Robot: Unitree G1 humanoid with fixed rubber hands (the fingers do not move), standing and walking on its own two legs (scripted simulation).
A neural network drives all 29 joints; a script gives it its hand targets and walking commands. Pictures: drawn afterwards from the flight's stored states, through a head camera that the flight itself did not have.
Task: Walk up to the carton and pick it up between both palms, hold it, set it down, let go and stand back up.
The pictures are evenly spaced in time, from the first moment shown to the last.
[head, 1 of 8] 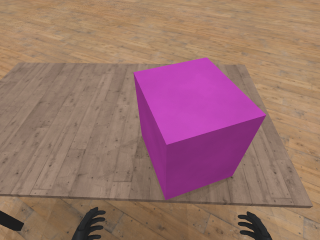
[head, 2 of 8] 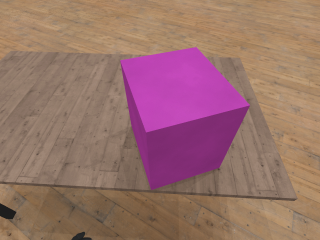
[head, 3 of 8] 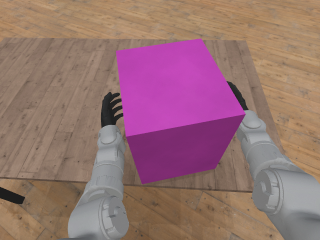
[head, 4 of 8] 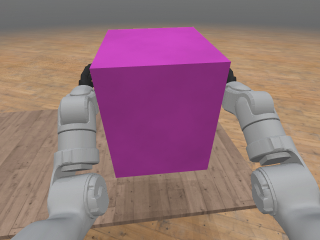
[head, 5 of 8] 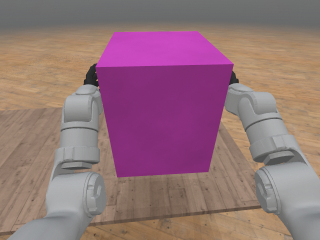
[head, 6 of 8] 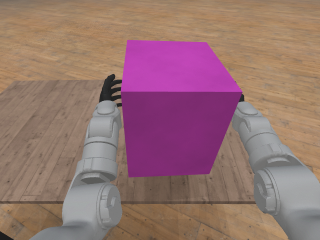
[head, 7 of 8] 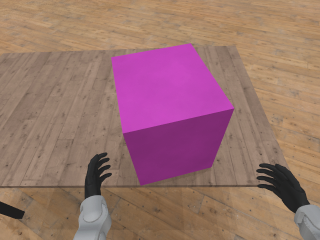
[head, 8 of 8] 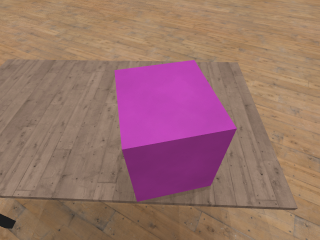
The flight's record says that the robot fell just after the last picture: no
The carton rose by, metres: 0.25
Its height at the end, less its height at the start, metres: +0.00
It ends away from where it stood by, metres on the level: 0.02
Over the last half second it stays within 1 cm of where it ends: yes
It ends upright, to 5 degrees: yes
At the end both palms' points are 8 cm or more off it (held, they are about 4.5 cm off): yes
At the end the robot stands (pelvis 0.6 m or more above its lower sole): yes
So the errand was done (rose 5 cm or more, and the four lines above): yes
